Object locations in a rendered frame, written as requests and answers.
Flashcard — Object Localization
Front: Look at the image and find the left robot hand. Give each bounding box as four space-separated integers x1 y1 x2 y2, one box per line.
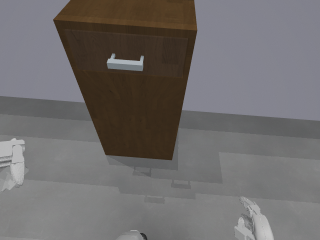
0 138 29 194

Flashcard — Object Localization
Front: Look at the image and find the cabinet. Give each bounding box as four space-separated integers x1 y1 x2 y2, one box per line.
53 0 198 160

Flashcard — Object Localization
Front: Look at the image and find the drawer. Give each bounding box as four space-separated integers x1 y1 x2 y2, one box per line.
64 29 188 77

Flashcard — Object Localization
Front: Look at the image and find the right robot hand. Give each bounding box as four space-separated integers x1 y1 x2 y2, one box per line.
234 196 274 240

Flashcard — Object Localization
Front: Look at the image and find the handle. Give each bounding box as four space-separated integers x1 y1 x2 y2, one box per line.
107 53 144 71

